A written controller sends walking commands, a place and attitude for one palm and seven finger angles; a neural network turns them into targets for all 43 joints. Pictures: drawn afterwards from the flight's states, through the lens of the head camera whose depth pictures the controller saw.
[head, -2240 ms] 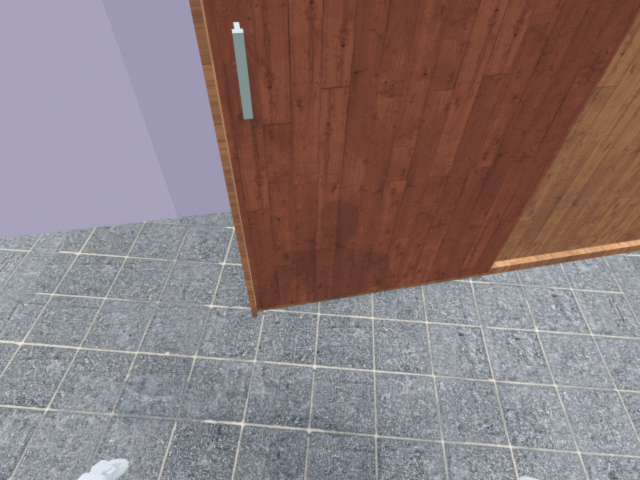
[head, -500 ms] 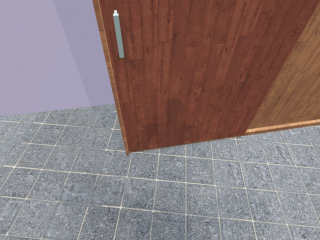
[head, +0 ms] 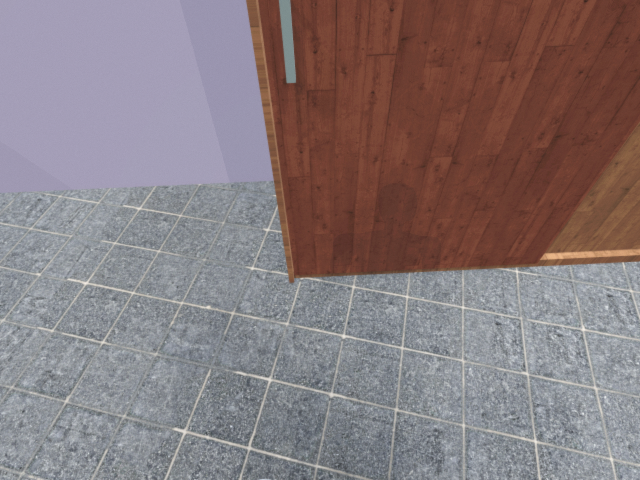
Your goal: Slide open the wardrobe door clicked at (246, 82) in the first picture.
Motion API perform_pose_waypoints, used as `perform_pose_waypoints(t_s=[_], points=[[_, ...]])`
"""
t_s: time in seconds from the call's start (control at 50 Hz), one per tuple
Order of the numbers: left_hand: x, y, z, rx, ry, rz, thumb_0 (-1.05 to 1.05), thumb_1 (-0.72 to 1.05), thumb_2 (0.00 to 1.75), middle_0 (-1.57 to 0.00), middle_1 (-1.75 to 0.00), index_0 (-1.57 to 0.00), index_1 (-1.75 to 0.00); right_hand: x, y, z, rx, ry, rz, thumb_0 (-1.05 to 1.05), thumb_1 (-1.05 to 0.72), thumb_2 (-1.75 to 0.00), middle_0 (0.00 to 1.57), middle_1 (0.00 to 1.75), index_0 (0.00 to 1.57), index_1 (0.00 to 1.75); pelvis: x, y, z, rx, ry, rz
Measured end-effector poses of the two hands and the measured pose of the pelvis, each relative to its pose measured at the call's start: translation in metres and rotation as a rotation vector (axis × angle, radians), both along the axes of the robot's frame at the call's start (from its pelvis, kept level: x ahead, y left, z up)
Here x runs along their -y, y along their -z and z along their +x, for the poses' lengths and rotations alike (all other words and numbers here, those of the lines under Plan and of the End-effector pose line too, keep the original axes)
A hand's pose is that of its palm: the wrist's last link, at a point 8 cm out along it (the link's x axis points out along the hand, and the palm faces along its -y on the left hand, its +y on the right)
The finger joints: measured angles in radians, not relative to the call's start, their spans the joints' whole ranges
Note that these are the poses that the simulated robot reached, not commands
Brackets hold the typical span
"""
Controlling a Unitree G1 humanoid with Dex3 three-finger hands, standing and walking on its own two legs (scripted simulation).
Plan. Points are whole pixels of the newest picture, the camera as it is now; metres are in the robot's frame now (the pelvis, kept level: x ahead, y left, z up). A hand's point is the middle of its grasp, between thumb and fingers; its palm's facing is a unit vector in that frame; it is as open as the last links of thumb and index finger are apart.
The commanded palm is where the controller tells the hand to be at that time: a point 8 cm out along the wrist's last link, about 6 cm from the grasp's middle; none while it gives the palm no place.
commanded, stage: take the last steps up to it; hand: left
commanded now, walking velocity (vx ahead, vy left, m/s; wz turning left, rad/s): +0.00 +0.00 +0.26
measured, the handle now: (288, 35) +0.83 +0.12 +0.15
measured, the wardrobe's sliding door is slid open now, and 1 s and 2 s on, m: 0.00 0.00 0.00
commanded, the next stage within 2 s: come to a stop and stand still in 1.14 s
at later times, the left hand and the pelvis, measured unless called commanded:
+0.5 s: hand out of the picture -0.05 +0.18 -0.18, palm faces +0.10 -0.99 -0.10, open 7.4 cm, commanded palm none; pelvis +0.05 +0.03 +0.01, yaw +2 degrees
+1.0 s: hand (263, 366) +0.31 +0.13 -0.17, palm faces +0.01 -0.98 -0.20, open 7.3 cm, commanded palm none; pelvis +0.23 -0.06 +0.00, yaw +0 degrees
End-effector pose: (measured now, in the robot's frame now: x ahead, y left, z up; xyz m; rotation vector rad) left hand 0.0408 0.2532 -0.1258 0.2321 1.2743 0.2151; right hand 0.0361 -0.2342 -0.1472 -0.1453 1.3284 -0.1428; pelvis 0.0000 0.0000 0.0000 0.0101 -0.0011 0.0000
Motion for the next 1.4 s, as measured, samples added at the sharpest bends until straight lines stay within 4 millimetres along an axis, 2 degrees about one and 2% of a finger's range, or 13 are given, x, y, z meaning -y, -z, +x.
perform_pose_waypoints(t_s=[0.22,0.38,0.46,0.54,0.66,0.76,0.84,0.92,1.04,1.12,1.2,1.3,1.4], points=[[0.03,-0.003,-0.067,-0.04,-0.103,-0.063,0.0,0.91,0.9,-0.2,-0.3,-0.2,-0.3,0.023,-0.018,0.017,0.034,-0.065,-0.033,0.01,-0.91,-0.9,0.2,0.3,0.2,0.3,0.007,-0.011,0.001,0.023,-0.073,0.006],[0.037,0.02,-0.118,-0.209,-0.188,-0.183,0.0,0.91,0.9,-0.2,-0.3,-0.2,-0.3,-0.012,-0.027,0.055,0.084,-0.12,-0.063,0.01,-0.91,-0.9,0.2,0.3,0.2,0.3,-0.017,-0.004,0.021,0.004,-0.073,-0.03],[0.028,0.026,-0.116,-0.304,-0.157,-0.211,0.0,0.91,0.9,-0.2,-0.3,-0.2,-0.3,-0.033,-0.028,0.057,0.111,-0.08,-0.062,0.01,-0.91,-0.9,0.2,0.3,0.2,0.3,-0.026,-0.003,0.035,0.012,-0.041,-0.019],[0.012,0.02,-0.071,-0.268,-0.122,-0.2,0.01,0.91,0.9,-0.2,-0.3,-0.2,-0.3,-0.035,-0.033,0.034,0.032,-0.02,-0.074,0.01,-0.93,-0.9,0.2,0.3,0.2,0.3,-0.028,-0.011,0.055,0.013,-0.038,-0.027],[0.0,0.016,0.029,-0.134,-0.064,-0.15,0.01,0.91,0.9,-0.19,-0.3,-0.2,-0.3,-0.035,-0.03,-0.004,-0.151,0.057,-0.046,0.01,-0.92,-0.9,0.2,0.3,0.2,0.3,-0.019,-0.012,0.091,0.009,-0.017,-0.015],[0.013,0.014,0.13,-0.041,0.022,-0.116,0.0,0.91,0.9,-0.19,-0.3,-0.2,-0.3,-0.03,-0.022,-0.016,-0.277,0.129,0.0,0.01,-0.91,-0.9,0.2,0.3,0.2,0.3,0.0,-0.005,0.129,0.005,0.002,-0.002],[0.037,0.018,0.212,0.057,0.081,-0.083,0.0,0.91,0.9,-0.19,-0.3,-0.2,-0.3,-0.012,-0.006,-0.002,-0.357,0.166,0.041,0.01,-0.91,-0.9,0.2,0.3,0.2,0.3,0.026,0.012,0.169,0.001,0.004,0.002],[0.06,0.018,0.254,0.132,0.074,-0.069,0.0,0.91,0.9,-0.19,-0.3,-0.2,-0.3,0.018,0.006,0.05,-0.337,0.153,0.045,0.01,-0.91,-0.9,0.2,0.3,0.2,0.3,0.047,0.016,0.198,0.018,0.002,-0.006],[0.08,0.007,0.264,0.08,0.018,-0.076,-0.01,0.94,0.9,-0.2,-0.3,-0.2,-0.3,0.056,-0.006,0.189,-0.073,0.075,-0.013,0.01,-0.91,-0.9,0.2,0.3,0.2,0.3,0.059,-0.002,0.243,0.014,-0.012,-0.024],[0.084,0.008,0.264,0.028,-0.006,-0.093,-0.01,0.94,0.9,-0.2,-0.3,-0.2,-0.3,0.062,-0.017,0.273,0.066,0.024,-0.028,0.01,-0.91,-0.9,0.2,0.3,0.19,0.3,0.061,-0.007,0.273,0.004,-0.021,-0.039],[0.091,0.017,0.26,-0.035,-0.049,-0.134,0.0,0.93,0.9,-0.2,-0.3,-0.2,-0.3,0.052,-0.026,0.341,0.147,-0.036,-0.027,0.01,-0.91,-0.9,0.2,0.3,0.19,0.3,0.058,-0.007,0.303,0.002,-0.025,-0.051],[0.093,0.036,0.256,-0.129,-0.118,-0.188,0.0,0.92,0.9,-0.2,-0.3,-0.2,-0.3,0.027,-0.025,0.403,0.195,-0.1,-0.031,0.01,-0.91,-0.9,0.2,0.3,0.19,0.3,0.046,0.003,0.343,0.016,-0.034,-0.055],[0.093,0.032,0.268,-0.204,-0.119,-0.189,0.0,0.91,0.9,-0.2,-0.3,-0.2,-0.3,0.007,-0.026,0.424,0.184,-0.082,-0.024,0.0,-0.92,-0.9,0.2,0.3,0.2,0.3,0.039,-0.003,0.363,0.027,-0.007,-0.025]])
